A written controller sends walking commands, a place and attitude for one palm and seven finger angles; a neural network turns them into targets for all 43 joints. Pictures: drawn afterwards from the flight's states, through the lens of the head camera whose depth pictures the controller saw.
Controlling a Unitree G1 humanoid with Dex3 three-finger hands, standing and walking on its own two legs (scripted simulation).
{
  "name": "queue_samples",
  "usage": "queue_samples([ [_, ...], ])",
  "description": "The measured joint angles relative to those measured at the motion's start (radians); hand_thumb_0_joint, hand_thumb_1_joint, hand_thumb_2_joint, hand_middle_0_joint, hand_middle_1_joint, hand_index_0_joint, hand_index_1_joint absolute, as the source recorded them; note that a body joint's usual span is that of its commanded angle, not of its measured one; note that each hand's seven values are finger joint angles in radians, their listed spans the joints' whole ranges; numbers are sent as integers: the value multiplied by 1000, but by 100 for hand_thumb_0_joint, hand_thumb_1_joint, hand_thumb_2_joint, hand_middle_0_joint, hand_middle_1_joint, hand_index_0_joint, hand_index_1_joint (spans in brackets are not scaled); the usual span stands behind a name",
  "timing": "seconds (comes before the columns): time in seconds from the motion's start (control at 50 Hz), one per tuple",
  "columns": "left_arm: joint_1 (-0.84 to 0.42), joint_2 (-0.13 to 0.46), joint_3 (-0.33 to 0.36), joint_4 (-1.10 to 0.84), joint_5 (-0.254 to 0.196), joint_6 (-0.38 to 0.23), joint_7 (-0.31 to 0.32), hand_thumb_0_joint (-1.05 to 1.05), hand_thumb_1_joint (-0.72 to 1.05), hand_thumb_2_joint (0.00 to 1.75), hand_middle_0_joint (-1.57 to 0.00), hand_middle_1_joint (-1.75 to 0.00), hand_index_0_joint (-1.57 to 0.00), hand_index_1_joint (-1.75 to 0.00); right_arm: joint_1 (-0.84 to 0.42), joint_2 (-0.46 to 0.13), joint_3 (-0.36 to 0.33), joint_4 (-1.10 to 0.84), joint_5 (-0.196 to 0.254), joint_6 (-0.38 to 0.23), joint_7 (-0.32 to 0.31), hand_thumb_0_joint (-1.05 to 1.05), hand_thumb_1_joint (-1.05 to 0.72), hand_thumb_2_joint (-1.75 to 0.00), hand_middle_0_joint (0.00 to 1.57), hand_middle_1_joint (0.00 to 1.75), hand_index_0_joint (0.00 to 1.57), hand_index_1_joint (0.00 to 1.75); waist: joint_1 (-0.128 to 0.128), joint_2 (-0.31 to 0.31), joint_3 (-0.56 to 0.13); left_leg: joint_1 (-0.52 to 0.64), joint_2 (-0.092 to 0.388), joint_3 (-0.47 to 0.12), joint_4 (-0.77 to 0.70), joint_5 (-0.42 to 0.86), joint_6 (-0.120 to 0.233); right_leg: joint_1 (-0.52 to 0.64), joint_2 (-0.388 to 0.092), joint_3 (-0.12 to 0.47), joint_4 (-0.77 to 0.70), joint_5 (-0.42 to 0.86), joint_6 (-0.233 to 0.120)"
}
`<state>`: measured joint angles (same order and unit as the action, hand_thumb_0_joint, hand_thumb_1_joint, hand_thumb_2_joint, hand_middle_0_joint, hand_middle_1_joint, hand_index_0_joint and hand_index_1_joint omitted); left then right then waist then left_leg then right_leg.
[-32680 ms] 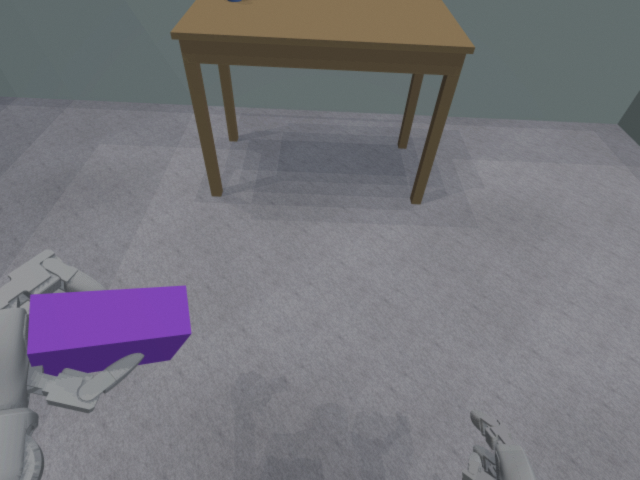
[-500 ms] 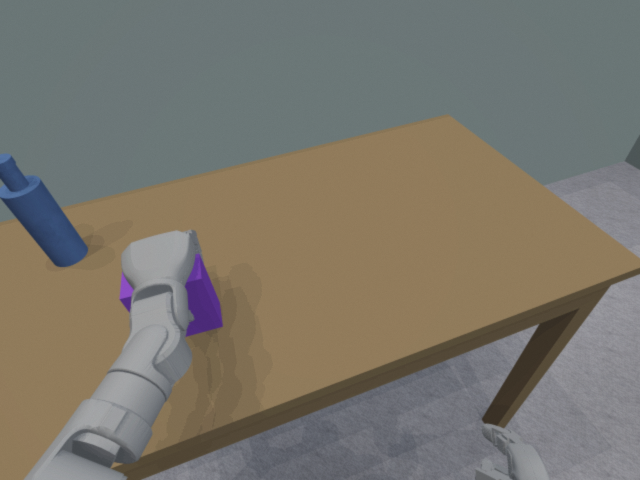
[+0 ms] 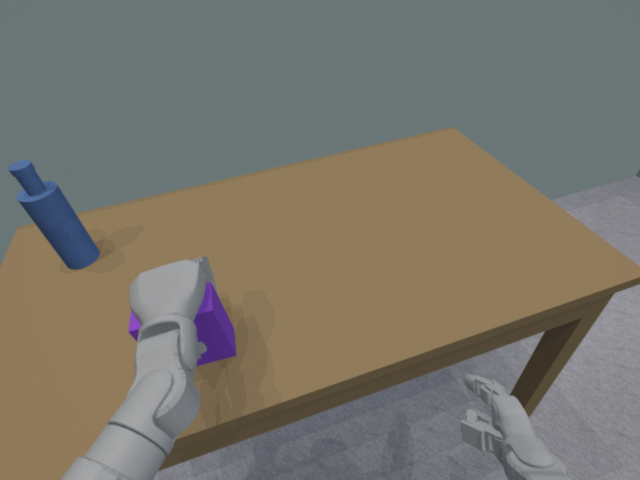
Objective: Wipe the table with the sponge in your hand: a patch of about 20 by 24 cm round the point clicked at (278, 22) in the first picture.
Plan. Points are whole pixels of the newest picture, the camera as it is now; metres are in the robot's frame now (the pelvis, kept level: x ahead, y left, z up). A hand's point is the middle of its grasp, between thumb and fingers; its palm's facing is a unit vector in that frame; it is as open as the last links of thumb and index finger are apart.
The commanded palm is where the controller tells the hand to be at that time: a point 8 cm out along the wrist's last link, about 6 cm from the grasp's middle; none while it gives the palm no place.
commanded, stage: wipe back along the middle lane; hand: left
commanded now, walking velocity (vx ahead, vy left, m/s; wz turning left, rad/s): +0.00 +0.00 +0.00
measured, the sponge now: (192, 337) +0.29 +0.23 +0.02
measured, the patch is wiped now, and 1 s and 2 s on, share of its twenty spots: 0.55 0.80 0.95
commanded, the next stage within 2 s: slide across to the third lane in 0.18 s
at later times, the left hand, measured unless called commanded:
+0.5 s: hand (197, 335) +0.27 +0.20 +0.07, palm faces +0.02 -0.08 -1.00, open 9.4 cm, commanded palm +0.24 +0.18 +0.13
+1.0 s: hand (241, 322) +0.29 +0.15 +0.07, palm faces +0.02 -0.07 -1.00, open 9.4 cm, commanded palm +0.27 +0.13 +0.13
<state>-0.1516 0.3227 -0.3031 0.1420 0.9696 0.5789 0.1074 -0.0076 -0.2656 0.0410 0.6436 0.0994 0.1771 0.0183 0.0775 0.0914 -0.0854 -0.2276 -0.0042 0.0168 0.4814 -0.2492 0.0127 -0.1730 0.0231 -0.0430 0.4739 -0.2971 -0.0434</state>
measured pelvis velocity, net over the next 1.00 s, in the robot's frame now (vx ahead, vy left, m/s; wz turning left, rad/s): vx -0.03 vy -0.03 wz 0.01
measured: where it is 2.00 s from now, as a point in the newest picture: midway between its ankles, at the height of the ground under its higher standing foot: outside the picture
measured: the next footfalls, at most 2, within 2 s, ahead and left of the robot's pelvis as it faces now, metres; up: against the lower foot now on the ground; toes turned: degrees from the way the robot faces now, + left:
none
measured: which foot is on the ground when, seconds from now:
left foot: down 0.00-1.00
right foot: down 0.00-1.00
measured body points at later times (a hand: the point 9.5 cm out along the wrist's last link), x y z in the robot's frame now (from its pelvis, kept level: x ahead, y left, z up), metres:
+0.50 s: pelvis -0.02 -0.01 +0.00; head -0.05 -0.06 +0.45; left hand +0.26 +0.20 +0.13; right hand +0.23 -0.23 -0.08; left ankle +0.00 +0.11 -0.74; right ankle -0.03 -0.09 -0.74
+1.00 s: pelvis -0.03 -0.03 +0.00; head -0.07 -0.08 +0.44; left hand +0.28 +0.15 +0.13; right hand +0.22 -0.22 -0.08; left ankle +0.00 +0.11 -0.74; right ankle -0.03 -0.09 -0.74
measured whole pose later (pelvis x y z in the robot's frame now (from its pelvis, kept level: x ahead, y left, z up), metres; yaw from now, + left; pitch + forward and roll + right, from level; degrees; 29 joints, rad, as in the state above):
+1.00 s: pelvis -0.03 -0.03 +0.00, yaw +1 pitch -2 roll +1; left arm -0.32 0.23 -0.46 0.31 0.94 0.60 0.13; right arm -0.01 -0.25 0.03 0.72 0.10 0.10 0.02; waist 0.09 0.10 -0.07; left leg -0.23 0.01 -0.01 0.47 -0.20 -0.02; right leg -0.19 0.04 -0.06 0.51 -0.28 -0.08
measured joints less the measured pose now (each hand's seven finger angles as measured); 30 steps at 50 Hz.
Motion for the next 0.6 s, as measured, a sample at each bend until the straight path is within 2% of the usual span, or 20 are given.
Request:
queue_samples([
  [0.32, 117, 5, 15, -120, -11, 5, -1, 3, -43, 107, -75, -147, -78, -146, 8, -5, 2, 13, -3, -7, 1, 1, -91, -90, 20, 30, 20, 30, 1, 6, 10, 26, 15, 10, -5, 10, -13, 12, 15, 11, 13, 6, -14],
  [0.44, 57, 6, -27, -70, -1, 28, -23, 2, -44, 107, -75, -146, -79, -145, 1, -12, -5, 27, -2, -26, -15, 1, -91, -90, 20, 30, 20, 30, 3, 7, 27, 26, 14, 2, -8, 23, -16, 11, 14, 3, 16, 11, -19],
  [0.6, 15, -17, -61, -35, -25, -18, -20, 2, -45, 107, -78, -144, -81, -142, 6, 0, -12, 40, -5, -64, -16, 1, -91, -90, 20, 30, 20, 30, 13, 20, 23, 24, 14, -4, -18, 36, -19, 8, 15, -3, 13, 19, -22],
])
